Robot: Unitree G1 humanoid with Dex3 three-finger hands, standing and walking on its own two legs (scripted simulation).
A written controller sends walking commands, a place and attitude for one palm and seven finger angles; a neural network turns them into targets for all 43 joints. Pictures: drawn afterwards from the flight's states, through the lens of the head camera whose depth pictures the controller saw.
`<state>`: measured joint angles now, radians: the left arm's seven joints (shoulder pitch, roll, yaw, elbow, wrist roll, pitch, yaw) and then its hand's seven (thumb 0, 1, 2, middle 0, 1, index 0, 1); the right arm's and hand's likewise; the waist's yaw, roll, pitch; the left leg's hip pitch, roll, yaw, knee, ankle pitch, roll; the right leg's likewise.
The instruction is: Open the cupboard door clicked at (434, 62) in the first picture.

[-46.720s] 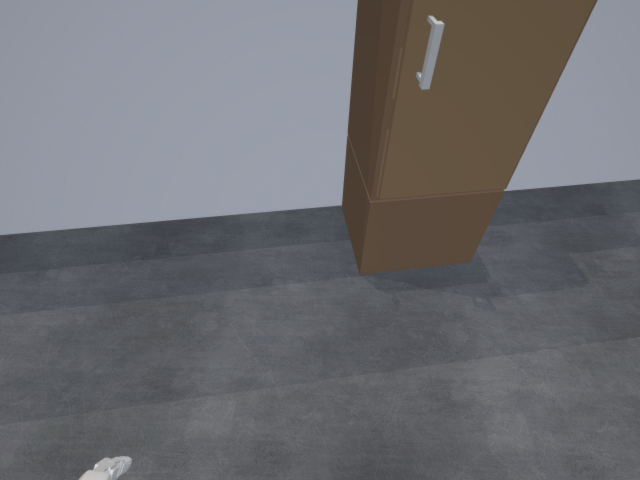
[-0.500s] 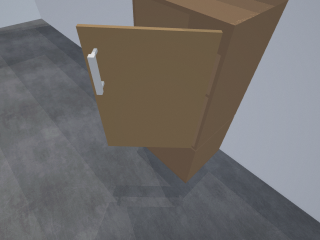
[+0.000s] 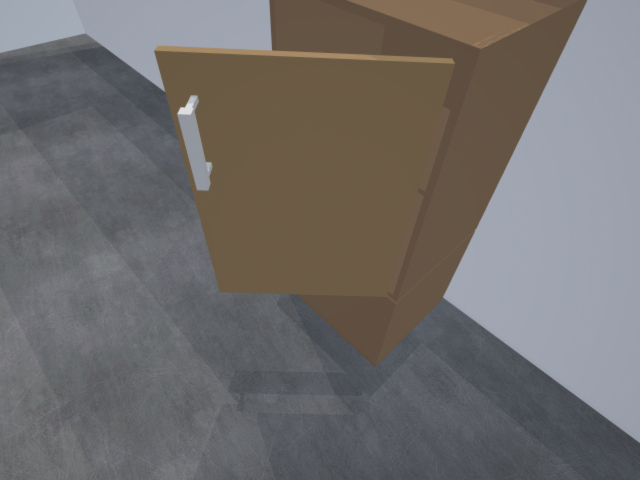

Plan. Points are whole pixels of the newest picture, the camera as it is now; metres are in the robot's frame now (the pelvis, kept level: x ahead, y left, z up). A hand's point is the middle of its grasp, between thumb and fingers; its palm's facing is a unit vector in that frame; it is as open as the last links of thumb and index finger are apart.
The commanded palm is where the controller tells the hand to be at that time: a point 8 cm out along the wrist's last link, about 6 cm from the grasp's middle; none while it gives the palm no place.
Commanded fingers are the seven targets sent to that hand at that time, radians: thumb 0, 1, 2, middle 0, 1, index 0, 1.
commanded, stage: raise the hand with hooked fingers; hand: left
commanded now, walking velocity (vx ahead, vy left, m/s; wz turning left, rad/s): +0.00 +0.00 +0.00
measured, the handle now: (198, 144) +0.57 +0.23 +0.11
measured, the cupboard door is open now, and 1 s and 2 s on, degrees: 46 46 46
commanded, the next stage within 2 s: none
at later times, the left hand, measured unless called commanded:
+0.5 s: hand (144, 468) +0.14 +0.20 +0.00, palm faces +0.29 -0.95 -0.11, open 9.6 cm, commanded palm +0.14 +0.24 +0.00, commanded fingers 0.00 0.20 0.60 -0.25 -0.75 -0.25 -0.75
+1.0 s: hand (145, 371) +0.22 +0.21 +0.05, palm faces +0.04 -1.00 -0.06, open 12.6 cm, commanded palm +0.20 +0.27 +0.07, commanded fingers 0.00 -0.38 0.35 -0.29 -1.12 -0.29 -1.12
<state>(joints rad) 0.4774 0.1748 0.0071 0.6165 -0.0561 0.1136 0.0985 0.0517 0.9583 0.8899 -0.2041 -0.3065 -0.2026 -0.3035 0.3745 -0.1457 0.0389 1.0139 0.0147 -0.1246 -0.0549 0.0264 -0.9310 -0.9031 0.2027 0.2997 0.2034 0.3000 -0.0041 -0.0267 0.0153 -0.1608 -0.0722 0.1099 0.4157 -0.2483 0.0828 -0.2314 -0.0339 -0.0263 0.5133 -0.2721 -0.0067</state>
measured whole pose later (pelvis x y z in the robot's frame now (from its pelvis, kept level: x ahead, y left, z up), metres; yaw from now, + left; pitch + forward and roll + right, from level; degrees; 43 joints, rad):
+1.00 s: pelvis +0.00 -0.03 -0.03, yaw +3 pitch +7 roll -1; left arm 0.25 0.33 0.33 0.10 -0.36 -0.23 -0.41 0.00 -0.16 0.44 -0.27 -0.98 -0.27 -0.98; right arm 0.30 -0.32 0.00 0.62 0.06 -0.25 -0.10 0.02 -0.91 -0.90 0.20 0.30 0.20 0.30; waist 0.00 0.04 -0.07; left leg -0.50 -0.02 0.03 0.78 -0.40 0.05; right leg -0.50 0.04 -0.09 0.74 -0.37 -0.05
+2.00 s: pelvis +0.01 -0.01 -0.01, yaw +3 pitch +2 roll -1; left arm -0.13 0.45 0.44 0.29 -0.32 0.02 -0.45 -0.01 -0.50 0.30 -0.30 -1.20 -0.30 -1.20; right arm 0.25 -0.27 0.07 0.61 0.07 -0.21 -0.11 0.02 -0.91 -0.90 0.20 0.30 0.20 0.30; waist 0.03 0.04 -0.03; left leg -0.27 -0.05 0.03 0.55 -0.31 0.07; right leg -0.27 0.02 -0.08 0.51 -0.28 -0.03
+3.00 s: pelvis +0.00 -0.01 -0.01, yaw +2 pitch +8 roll -1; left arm -0.63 0.60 0.46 0.93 -0.23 -0.15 -0.51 -0.01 -0.50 0.30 -0.30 -1.20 -0.30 -1.20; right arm 0.36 -0.31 0.05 0.64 0.07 -0.13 -0.10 0.02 -0.91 -0.90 0.20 0.30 0.20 0.30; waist -0.06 0.02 -0.06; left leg -0.45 -0.03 0.04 0.64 -0.33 0.07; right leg -0.44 0.03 -0.08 0.58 -0.29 -0.04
